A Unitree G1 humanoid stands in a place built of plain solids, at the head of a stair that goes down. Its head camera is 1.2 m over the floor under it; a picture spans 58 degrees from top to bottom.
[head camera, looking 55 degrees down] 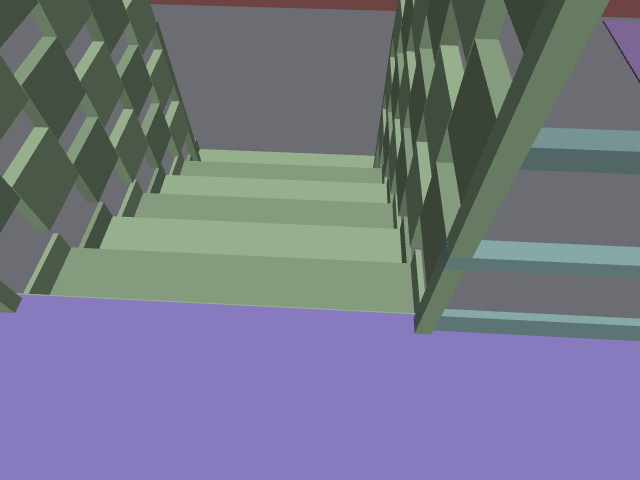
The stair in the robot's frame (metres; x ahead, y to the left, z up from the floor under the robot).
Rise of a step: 0.16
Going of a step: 0.28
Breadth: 1.32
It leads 3 degrees to the right of straight ahead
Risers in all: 7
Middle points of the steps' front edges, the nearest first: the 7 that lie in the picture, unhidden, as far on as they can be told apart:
0.60 0.32 0.00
0.88 0.30 -0.16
1.16 0.29 -0.32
1.44 0.27 -0.48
1.72 0.26 -0.64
2.00 0.24 -0.81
2.28 0.23 -0.97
